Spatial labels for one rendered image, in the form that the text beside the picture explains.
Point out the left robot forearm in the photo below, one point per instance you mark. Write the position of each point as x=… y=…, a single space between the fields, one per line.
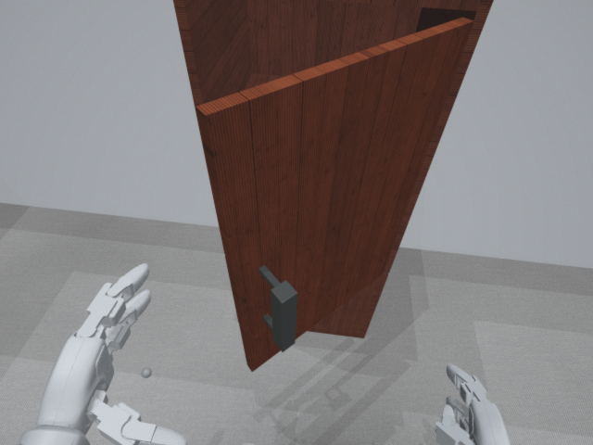
x=53 y=435

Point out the handle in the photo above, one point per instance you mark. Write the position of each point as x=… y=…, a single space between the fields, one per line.
x=283 y=318

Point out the left robot hand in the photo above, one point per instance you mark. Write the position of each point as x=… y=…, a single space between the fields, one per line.
x=71 y=397

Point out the cupboard door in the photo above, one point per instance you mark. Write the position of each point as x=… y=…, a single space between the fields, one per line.
x=312 y=173

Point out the right robot hand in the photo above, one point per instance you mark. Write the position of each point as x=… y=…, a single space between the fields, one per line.
x=481 y=424

